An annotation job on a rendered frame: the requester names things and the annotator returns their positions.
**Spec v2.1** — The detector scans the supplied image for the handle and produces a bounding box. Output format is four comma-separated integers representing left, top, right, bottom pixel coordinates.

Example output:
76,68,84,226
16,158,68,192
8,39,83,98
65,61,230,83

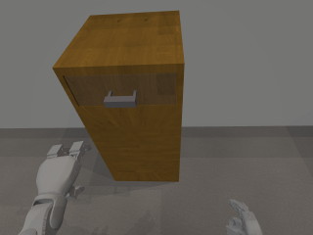
104,90,137,108

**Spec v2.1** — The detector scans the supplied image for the left robot hand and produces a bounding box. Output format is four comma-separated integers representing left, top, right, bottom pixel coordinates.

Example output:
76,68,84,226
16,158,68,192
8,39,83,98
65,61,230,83
36,141,92,201

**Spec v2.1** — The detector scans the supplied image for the robot left forearm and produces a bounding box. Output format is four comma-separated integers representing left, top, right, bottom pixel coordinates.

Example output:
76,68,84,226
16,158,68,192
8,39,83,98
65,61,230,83
19,193,67,235

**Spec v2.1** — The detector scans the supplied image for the drawer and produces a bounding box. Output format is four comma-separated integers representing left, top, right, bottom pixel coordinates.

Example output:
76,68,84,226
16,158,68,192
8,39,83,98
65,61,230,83
65,72,177,106

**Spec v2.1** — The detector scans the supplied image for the right robot hand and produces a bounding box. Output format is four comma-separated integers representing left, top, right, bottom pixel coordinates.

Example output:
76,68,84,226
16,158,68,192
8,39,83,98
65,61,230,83
226,199,264,235

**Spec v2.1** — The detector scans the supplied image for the cabinet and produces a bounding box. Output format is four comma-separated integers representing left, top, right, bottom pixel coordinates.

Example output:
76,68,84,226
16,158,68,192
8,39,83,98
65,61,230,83
52,10,185,182

